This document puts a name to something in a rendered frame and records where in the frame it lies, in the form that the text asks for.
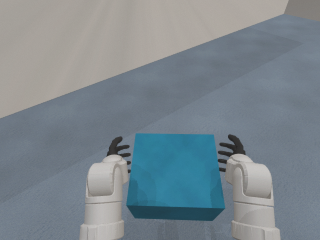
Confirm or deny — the carton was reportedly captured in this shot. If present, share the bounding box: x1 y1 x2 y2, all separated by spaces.
126 133 225 221

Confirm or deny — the right robot hand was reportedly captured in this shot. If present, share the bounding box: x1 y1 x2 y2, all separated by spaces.
218 134 246 172

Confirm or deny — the right robot forearm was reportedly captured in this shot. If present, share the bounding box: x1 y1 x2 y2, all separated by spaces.
224 154 281 240

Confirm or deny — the left robot forearm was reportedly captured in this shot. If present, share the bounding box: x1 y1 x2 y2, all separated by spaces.
79 154 129 240

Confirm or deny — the left robot hand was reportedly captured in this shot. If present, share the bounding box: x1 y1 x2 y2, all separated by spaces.
107 136 131 173

